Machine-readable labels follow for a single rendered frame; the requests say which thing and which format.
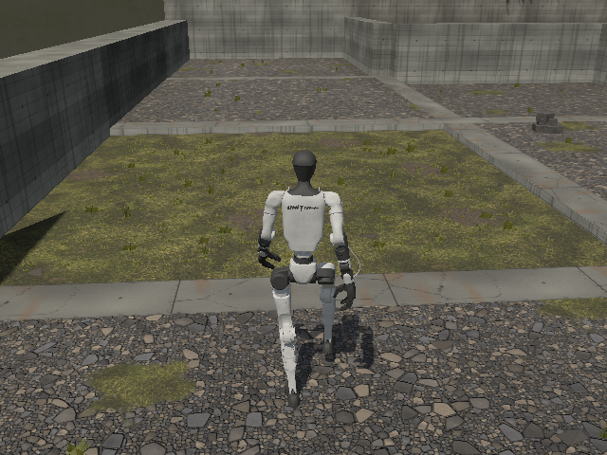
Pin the right robot upper arm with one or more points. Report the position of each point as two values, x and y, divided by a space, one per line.
332 200

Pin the left robot upper arm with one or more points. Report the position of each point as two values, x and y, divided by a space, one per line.
274 200

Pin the humanoid robot torso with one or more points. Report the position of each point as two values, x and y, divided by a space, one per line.
303 221

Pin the robot right forearm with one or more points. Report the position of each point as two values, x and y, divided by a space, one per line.
344 261

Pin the robot head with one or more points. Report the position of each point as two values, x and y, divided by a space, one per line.
304 163

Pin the right robot hand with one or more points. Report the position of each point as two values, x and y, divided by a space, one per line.
351 294

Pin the robot left forearm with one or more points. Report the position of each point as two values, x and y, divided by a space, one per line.
263 246

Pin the left robot hand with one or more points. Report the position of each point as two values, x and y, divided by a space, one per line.
271 255

